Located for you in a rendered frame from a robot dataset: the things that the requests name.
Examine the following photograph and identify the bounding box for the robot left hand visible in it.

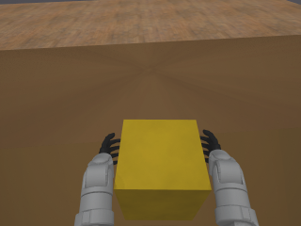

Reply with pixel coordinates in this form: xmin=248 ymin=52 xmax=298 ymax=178
xmin=99 ymin=133 xmax=121 ymax=165

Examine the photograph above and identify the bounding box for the carton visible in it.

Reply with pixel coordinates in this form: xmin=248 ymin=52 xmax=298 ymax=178
xmin=114 ymin=120 xmax=212 ymax=220

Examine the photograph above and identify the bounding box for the robot right hand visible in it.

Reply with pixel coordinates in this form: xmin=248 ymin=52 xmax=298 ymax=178
xmin=199 ymin=129 xmax=221 ymax=163

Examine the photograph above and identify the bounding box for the right robot forearm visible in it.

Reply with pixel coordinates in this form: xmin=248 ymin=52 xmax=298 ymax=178
xmin=208 ymin=149 xmax=260 ymax=226

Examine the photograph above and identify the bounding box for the left robot forearm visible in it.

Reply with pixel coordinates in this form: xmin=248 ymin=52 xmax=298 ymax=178
xmin=74 ymin=153 xmax=115 ymax=226

